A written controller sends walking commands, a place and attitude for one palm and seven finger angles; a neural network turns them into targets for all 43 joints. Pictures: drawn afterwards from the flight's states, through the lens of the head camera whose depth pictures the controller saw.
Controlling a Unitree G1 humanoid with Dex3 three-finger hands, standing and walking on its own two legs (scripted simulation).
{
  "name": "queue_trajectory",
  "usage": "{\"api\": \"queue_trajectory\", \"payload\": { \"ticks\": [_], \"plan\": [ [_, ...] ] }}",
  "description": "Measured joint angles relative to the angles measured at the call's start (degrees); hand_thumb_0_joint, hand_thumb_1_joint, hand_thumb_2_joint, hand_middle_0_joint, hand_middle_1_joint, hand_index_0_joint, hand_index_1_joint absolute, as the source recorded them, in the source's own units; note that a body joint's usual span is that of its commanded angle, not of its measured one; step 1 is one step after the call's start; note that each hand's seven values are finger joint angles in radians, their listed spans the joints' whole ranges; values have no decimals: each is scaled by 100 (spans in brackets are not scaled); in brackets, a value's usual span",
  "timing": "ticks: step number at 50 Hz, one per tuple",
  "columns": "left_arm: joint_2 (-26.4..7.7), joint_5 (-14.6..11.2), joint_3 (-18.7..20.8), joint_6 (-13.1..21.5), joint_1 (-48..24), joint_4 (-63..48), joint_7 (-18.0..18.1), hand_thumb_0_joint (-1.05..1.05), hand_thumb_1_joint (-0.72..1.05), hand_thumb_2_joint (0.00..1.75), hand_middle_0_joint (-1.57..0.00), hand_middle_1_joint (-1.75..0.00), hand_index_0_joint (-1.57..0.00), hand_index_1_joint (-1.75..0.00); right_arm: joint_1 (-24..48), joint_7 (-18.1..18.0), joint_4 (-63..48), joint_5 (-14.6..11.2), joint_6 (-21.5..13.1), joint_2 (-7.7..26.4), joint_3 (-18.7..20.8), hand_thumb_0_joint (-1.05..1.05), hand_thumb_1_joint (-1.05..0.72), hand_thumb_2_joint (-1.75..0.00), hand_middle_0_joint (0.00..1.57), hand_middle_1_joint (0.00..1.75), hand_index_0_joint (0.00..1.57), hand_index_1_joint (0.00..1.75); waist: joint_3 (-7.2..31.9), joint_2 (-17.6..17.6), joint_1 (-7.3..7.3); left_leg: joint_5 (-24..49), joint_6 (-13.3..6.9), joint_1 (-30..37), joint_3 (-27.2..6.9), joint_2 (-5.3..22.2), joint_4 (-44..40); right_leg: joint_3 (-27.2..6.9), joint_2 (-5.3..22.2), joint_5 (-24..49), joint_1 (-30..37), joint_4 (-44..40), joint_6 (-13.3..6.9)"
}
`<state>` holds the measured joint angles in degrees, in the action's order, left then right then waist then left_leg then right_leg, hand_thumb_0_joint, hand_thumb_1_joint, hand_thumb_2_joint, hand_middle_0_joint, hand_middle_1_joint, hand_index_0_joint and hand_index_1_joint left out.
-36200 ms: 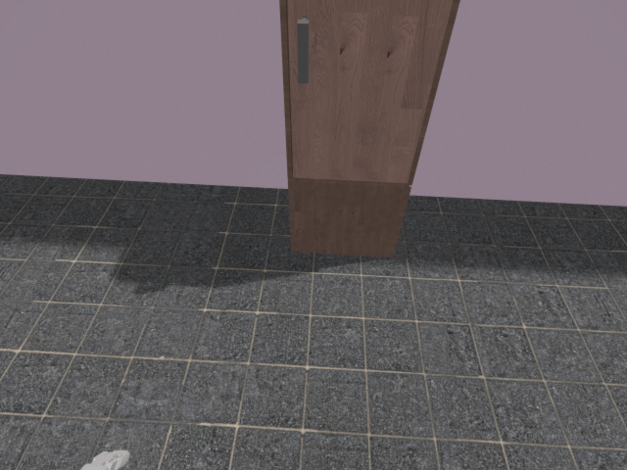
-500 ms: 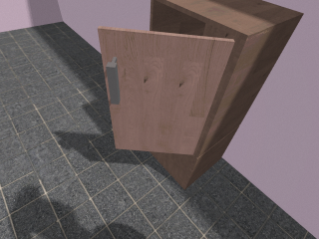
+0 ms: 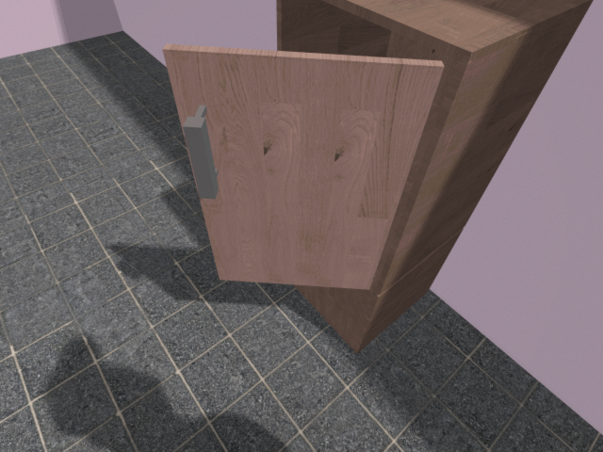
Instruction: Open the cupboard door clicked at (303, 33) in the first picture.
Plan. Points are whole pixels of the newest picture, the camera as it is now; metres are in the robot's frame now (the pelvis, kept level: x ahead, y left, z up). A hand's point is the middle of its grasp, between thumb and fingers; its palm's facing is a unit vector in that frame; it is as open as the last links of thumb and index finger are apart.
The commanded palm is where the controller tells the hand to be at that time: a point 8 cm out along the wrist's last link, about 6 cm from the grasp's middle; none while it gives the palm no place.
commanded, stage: come to a stop and stand still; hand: left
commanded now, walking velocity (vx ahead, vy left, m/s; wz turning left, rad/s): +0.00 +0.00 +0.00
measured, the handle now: (205, 152) +0.54 +0.19 +0.09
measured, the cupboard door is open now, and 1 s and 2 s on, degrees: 47 47 47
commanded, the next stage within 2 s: look again from close up in 0.36 s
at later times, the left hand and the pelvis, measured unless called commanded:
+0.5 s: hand out of the picture -0.05 +0.14 -0.18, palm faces +0.04 -0.98 -0.18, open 7.4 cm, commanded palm none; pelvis -0.02 -0.02 +0.00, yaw +1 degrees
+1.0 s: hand out of the picture -0.04 +0.14 -0.17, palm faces +0.06 -0.98 -0.19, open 7.3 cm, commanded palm none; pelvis -0.03 -0.03 +0.00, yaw +2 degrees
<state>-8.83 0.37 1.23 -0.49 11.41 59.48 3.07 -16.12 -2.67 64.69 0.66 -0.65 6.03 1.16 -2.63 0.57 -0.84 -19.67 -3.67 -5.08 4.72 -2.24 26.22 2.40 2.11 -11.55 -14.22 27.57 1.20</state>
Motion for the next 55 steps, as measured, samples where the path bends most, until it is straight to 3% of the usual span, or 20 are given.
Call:
{"api": "queue_trajectory", "payload": {
  "ticks": [9,20,24,29,37,53,55],
  "plan": [
    [-15,34,-103,32,394,279,-48,-1,93,90,-20,-30,-20,-30,138,87,64,-24,22,217,-41,1,-92,-90,20,30,20,30,95,-42,122,200,65,211,-20,46,-356,29,-62,185,213,-349,-63],
    [174,45,-225,114,796,561,-54,0,91,90,-20,-30,-20,-30,-16,130,136,-53,24,178,-145,0,-91,-90,20,30,20,30,47,-42,174,322,128,138,-89,92,-449,109,-100,312,202,-523,-124],
    [203,42,-278,184,769,570,-13,0,90,90,-20,-30,-20,-30,-79,88,-203,-56,-81,186,-160,0,-91,-90,20,30,20,30,-65,-79,109,166,126,-171,-119,49,18,136,-21,157,-91,-61,-136],
    [169,45,-273,102,792,554,-76,0,90,90,-20,-30,-20,-30,-206,88,-294,-25,-15,189,-162,1,-92,-90,20,30,20,30,150,-150,99,119,100,-188,-137,1,158,145,38,57,-129,146,-136],
    [98,60,-214,135,727,340,-108,0,90,90,-20,-30,-20,-30,-337,158,-361,-5,-19,210,-170,1,-92,-90,20,30,20,30,329,-124,112,271,124,-243,-113,-12,31,120,43,171,-222,89,-177],
    [37,33,-179,165,616,299,-89,0,91,90,-20,-30,-20,-30,-462,161,-147,-12,-14,254,-190,0,-91,-90,20,30,20,30,180,-37,107,359,227,-332,-193,93,-3,218,-54,305,-218,-104,-269],
    [-40,-447,-22,-393,1257,-1632,3,2,93,90,-21,-30,-21,-30,-584,46,-605,-161,-299,306,-305,1,-91,-90,20,30,20,30,64,-14,123,295,235,-311,-143,104,91,170,-67,260,-238,24,-281]
  ]
}}
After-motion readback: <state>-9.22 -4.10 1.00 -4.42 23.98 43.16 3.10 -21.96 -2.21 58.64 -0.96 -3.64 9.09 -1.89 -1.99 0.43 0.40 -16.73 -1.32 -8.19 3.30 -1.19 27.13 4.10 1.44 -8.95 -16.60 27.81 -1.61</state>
